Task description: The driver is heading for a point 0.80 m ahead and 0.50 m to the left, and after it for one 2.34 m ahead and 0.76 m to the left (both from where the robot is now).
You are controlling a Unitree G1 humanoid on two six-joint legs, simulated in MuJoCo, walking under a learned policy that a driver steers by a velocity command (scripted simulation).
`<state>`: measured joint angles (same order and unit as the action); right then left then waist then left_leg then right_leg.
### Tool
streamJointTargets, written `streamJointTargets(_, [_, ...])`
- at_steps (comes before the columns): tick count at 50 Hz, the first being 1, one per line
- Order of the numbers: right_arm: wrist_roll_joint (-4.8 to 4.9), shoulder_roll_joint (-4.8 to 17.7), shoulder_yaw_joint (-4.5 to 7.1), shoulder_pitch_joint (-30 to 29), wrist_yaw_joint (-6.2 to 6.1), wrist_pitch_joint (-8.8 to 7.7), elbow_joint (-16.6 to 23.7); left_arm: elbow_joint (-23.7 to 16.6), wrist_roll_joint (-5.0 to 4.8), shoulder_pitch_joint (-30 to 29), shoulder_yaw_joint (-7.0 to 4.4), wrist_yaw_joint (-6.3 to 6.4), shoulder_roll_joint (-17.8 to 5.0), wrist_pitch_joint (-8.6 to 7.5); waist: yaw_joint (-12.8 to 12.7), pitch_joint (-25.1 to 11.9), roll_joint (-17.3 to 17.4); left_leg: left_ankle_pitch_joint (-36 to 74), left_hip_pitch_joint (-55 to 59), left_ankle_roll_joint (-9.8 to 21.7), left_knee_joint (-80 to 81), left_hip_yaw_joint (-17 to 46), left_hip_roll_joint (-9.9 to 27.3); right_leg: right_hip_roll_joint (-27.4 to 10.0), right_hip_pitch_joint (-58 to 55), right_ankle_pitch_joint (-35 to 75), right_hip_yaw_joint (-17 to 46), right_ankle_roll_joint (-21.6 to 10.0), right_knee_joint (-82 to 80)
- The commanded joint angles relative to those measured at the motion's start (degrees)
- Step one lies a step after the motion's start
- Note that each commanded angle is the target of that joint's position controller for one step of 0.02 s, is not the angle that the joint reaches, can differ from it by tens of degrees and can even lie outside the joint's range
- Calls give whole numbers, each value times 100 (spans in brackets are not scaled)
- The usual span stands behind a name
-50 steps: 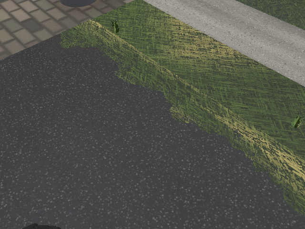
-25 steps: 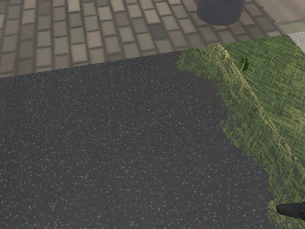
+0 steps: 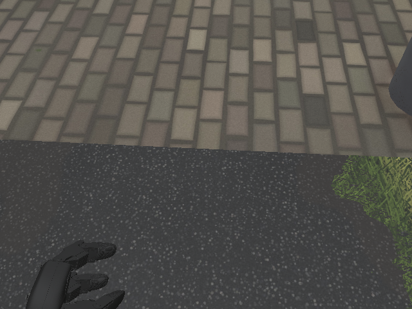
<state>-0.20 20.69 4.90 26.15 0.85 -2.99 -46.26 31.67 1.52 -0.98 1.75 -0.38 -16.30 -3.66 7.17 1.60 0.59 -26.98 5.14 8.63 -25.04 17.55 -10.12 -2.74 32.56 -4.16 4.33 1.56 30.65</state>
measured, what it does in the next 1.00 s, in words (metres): walks ahead, turning left: right foot, then left foot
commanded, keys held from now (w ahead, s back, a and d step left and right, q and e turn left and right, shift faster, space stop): w+q+shift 0.14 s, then q+shift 0.58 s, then shift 0.28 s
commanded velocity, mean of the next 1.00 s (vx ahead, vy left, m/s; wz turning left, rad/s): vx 0.37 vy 0.00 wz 0.88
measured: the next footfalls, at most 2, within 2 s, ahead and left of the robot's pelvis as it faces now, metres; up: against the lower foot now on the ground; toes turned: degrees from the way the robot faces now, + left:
right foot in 0.02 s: +0.21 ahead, -0.16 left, +0.00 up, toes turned +4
left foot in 0.42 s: +0.50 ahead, +0.10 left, +0.00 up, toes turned +24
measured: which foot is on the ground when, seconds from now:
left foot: down 0.00-0.02, up 0.04-0.40, down 0.42-0.84, up 0.86-1.00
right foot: up 0.00-0.00, down 0.02-0.42, up 0.44-0.82, down 0.84-1.00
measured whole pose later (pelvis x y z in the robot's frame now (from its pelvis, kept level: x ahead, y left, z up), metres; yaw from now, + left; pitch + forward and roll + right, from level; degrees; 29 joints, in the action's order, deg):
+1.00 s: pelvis +0.53 -0.01 +0.02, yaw +52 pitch +0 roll +0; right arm 0.8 19.7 4.6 8.5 -2.1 3.6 -35.3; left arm 36.6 1.2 7.6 -2.6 1.2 -14.7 -0.2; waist -1.0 3.5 0.9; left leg -26.4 -29.7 -3.9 -68.8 10.6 -8.3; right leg 1.9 20.2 -8.9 4.4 -0.3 29.0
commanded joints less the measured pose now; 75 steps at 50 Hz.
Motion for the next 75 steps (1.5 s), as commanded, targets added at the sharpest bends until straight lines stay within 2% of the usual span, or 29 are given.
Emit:
streamJointTargets(1, [-71,507,85,-1014,-11,-196,658,473,122,3461,-692,310,-1591,-76,-2108,-1912,-697,3239,-2754,-76,-3930,-28,461,-916,-5163,-2600,855,-281,9])
streamJointTargets(2, [174,-195,-131,-476,-3,-190,1026,363,288,2962,-727,289,-1932,-71,-1301,-2410,-2536,-264,-4302,-222,-5296,-659,-85,-2427,-5799,-4223,4248,-669,-1456])
streamJointTargets(3, [33,199,-163,-508,-62,-83,905,250,230,2130,-758,240,-1577,-25,-1104,-1786,-1907,359,-4981,-165,-5739,-914,505,-2350,-5041,-5112,4778,-941,-1772])
streamJointTargets(5, [-155,480,-95,-1174,62,63,847,331,158,1734,-566,186,-747,16,-1085,-600,-393,1010,-4887,-241,-5308,-1191,1054,-1809,-3639,-3532,2692,-829,-1607])
streamJointTargets(9, [-206,38,-213,-1730,291,344,1208,940,4,2099,-478,90,-475,-193,-798,223,-424,1128,-4920,-447,-4883,-1357,1487,-1438,-2732,33,489,-620,-1829])
streamJointTargets(13, [-186,-70,-297,-2178,340,355,1577,1020,-95,1593,-490,25,-566,-291,-461,273,-656,2268,-4183,-564,-3085,-1903,1284,-965,-2223,2827,-1291,-501,-1733])
streamJointTargets(14, [454,18,-209,-1952,248,204,1440,668,-245,808,-677,192,-1054,-234,-420,360,-866,2599,-3972,-673,-2465,-1909,1325,-677,-2213,2438,-1491,-457,-1768])
streamJointTargets(17, [233,248,-69,-1967,310,111,1391,686,-273,1166,-805,406,-1424,-170,-395,-156,-560,3112,-2665,-600,-1429,-2460,790,-718,-2578,4069,-1684,-280,-1038])
streamJointTargets(20, [222,929,343,-297,262,249,1028,509,-414,1019,-888,379,-1457,-42,412,-963,-530,3020,-553,-32,-1103,-2280,484,-804,-2208,4496,-1541,-200,1489])
streamJointTargets(21, [295,1010,419,-123,128,283,944,512,-383,1194,-753,283,-912,-49,321,-731,340,3583,234,226,-505,-1751,681,-260,-1180,344,-1460,58,3020])
streamJointTargets(22, [161,1378,403,-655,32,286,1227,334,-9,1520,-545,178,-223,-112,-339,-683,1960,6768,798,894,-990,-81,1451,672,295,-3624,-1274,292,5390])
streamJointTargets(23, [-201,1502,377,-910,111,147,1650,93,-139,2266,-517,96,-737,-210,-540,-2715,1590,5143,1906,2228,-37,2776,2942,902,1055,-3408,268,319,6446])
streamJointTargets(24, [-76,1285,381,-1291,157,143,1864,92,-194,1696,-612,89,-1276,-257,-372,-2621,344,3175,1395,1931,544,2910,2716,595,978,-2786,600,161,5923])
streamJointTargets(26, [213,831,255,-1790,126,98,1880,59,-122,1140,-632,216,-1170,-168,-753,-1266,-668,2461,-247,1364,733,2223,2148,291,861,-2312,585,180,4880])
streamJointTargets(28, [139,802,269,-2004,36,140,1845,55,-64,1066,-665,253,-1157,-37,-976,-803,-375,3917,-1474,1161,686,1426,1742,239,194,-2271,546,273,4110])
streamJointTargets(33, [188,837,346,-1877,-297,444,1667,20,-76,679,-520,217,-496,73,-894,-1208,-112,4909,-2167,607,161,777,1091,616,-547,-1262,304,511,2163])
streamJointTargets(41, [159,284,154,-1889,-306,584,1679,105,-118,472,-653,87,-555,55,-765,-971,867,2350,-2220,-50,-585,1231,880,505,-1872,120,352,196,-435])
streamJointTargets(43, [56,-199,-19,-998,-288,554,1559,-118,84,277,-697,127,-944,107,-333,-962,-956,-1102,-3321,-649,-2713,125,-181,-1349,-2958,2277,1954,-785,-775])
streamJointTargets(44, [101,413,155,-964,-272,496,1650,-5,212,575,-801,121,-1168,131,-316,-951,-1762,-1280,-3845,-960,-3826,-261,-137,-2165,-2548,1804,3451,-1746,-1258])
streamJointTargets(46, [98,898,296,-1329,-317,556,1377,-77,32,354,-681,141,-632,181,-520,-561,-708,-325,-3872,-1233,-4731,-429,304,-1475,-2055,269,2489,-1528,-1112])
streamJointTargets(48, [76,494,171,-1366,-338,663,1325,-58,-93,294,-590,176,-548,269,-549,-383,-496,46,-3789,-1358,-5064,-653,314,-1020,-1777,-188,1900,-1283,-1171])
streamJointTargets(57, [117,17,-58,-1528,-202,503,1120,357,-161,987,-647,176,-709,456,-885,-644,-1297,579,-2163,-1200,-864,-1566,850,-766,-2266,-464,1341,-1303,-1118])
streamJointTargets(59, [83,-42,-83,-1040,-149,482,875,491,-260,1366,-652,153,-756,441,-740,-797,-1090,893,-976,-841,-80,-1897,633,-521,-1421,-2875,1175,-946,-1352])
streamJointTargets(60, [47,108,-56,-735,-147,438,842,447,-246,1205,-638,138,-747,400,-526,-709,-912,294,-393,-544,-145,-1535,962,-386,-556,-3552,1048,-670,-1117])
streamJointTargets(62, [-26,965,198,8,-104,277,567,-80,-348,78,-570,112,-433,150,83,69,1302,-2800,-526,679,1678,1772,2938,582,1487,-2518,-607,-19,1553])
streamJointTargets(63, [-114,797,114,-398,-159,119,643,-129,-471,-28,-697,123,-701,35,-108,657,1066,-2482,-888,806,1948,2145,3096,163,1849,-2087,-43,-124,2282])
streamJointTargets(68, [93,142,-92,-525,-198,-163,625,170,-233,542,-669,-53,-373,-190,-421,178,751,-312,-548,269,1783,418,2370,-77,1612,-416,-278,-85,2358])
streamJointTargets(69, [-170,409,-6,-438,-83,-123,486,245,291,558,-638,-289,-357,146,-451,71,894,-315,-994,179,1979,-87,1934,37,1028,-531,-667,-16,2191])
streamJointTargets(75, [-113,585,87,-339,-9,-160,391,83,-8,66,-629,-412,-483,347,-307,412,877,-59,-1603,73,2212,-426,2237,24,-574,-540,-867,-135,453])
Over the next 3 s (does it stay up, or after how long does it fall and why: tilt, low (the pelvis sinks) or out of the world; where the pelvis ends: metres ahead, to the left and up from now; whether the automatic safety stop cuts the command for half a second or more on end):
stays up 1.32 1.12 0.01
